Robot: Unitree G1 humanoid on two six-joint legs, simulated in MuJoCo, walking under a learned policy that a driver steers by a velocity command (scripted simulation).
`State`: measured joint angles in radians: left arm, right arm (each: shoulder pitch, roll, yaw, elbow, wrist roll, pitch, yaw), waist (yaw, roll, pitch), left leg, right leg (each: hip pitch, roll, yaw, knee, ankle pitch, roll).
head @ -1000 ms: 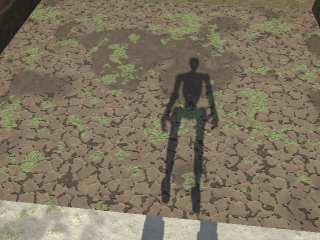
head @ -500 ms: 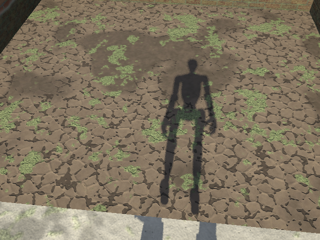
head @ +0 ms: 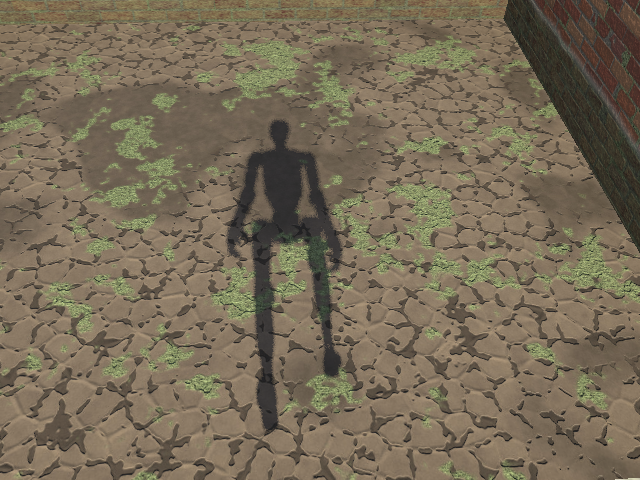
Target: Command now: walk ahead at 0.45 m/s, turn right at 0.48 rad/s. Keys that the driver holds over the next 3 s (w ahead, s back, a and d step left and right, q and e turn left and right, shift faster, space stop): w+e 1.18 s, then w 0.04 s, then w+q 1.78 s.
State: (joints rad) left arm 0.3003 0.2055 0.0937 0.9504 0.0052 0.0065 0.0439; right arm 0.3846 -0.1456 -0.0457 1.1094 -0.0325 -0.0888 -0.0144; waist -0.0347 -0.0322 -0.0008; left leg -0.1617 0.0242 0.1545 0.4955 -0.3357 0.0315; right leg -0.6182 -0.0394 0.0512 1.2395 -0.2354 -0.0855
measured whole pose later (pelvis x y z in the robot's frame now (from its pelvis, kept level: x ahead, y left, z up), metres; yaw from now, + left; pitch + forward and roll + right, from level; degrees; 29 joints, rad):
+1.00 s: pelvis +0.22 -0.09 -0.01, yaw -35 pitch +0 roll +0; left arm 0.12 0.29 0.07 0.61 0.01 0.10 0.02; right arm 0.32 -0.22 -0.01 0.68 -0.02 -0.03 0.02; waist -0.02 -0.04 0.00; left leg -0.30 0.03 0.10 0.63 -0.34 0.02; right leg -0.70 0.05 0.19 1.31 -0.28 0.00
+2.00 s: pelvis +0.21 -0.29 -0.01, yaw -25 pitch +1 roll -1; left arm 0.09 0.25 0.02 0.55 0.04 0.09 0.07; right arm 0.27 -0.22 0.00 0.63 0.01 0.02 0.00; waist -0.01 -0.04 -0.02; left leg -0.39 -0.11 -0.14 0.69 -0.31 0.06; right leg -0.75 -0.03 0.08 1.22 -0.20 0.08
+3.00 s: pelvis +0.22 -0.38 -0.01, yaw +11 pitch +0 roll +0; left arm 0.19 0.20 -0.03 0.60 0.03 0.02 0.02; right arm 0.15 -0.30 -0.05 0.58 0.00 0.08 -0.02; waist 0.00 0.03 0.03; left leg -0.46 -0.13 -0.17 0.99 -0.46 -0.03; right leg -0.37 0.00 -0.07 0.64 -0.27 -0.04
